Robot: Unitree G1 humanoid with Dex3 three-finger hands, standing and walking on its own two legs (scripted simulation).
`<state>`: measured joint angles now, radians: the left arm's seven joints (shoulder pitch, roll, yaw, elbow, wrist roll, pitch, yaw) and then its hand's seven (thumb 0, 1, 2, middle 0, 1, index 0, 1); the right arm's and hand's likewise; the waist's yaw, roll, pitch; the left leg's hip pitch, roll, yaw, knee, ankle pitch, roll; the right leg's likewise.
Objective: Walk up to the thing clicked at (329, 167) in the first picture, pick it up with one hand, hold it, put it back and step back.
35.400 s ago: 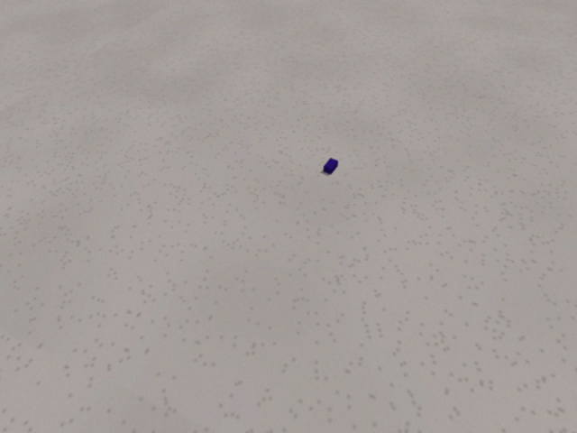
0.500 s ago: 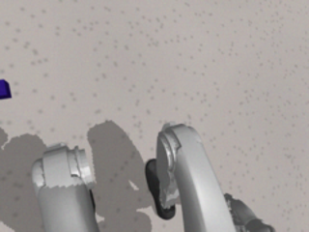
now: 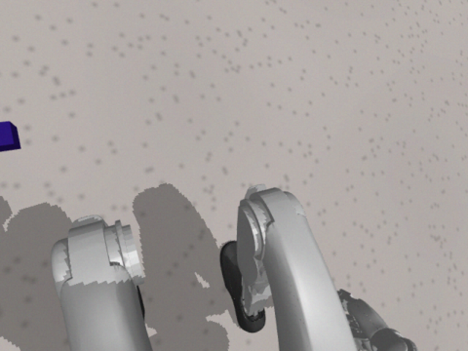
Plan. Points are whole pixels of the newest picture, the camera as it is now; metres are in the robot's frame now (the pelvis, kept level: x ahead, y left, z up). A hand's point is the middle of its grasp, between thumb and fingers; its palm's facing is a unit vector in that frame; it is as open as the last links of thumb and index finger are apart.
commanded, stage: rise first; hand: left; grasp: from above
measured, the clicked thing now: out of the picture +0.48 +0.37 -0.30
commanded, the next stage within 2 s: none
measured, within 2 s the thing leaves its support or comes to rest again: neither
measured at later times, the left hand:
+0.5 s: hand out of the picture +0.42 +0.41 -0.17, palm faces -0.45 -0.12 -0.89, open 12.4 cm
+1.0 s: hand out of the picture +0.42 +0.41 -0.16, palm faces -0.44 -0.12 -0.89, open 12.2 cm
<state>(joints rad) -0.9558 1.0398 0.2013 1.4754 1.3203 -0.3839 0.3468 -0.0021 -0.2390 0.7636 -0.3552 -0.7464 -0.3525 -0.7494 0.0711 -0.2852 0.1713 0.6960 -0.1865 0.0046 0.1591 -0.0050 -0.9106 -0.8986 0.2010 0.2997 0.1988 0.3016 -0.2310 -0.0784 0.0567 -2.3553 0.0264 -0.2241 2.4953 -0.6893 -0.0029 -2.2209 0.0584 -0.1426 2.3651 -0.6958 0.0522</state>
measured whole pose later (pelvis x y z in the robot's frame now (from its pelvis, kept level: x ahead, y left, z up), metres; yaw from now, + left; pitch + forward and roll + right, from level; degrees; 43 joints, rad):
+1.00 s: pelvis +0.00 +0.00 +0.00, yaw +0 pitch +30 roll -13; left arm -0.96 1.04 0.19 1.45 1.31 -0.37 0.32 0.00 -0.21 0.74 -0.40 -0.68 -0.39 -0.69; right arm 0.09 -0.29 0.17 0.68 -0.17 0.01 0.16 0.00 -0.90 -0.90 0.20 0.30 0.20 0.30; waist -0.23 -0.07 0.05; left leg -2.36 0.02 -0.22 2.48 -0.68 0.00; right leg -2.22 0.06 -0.14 2.35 -0.69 0.06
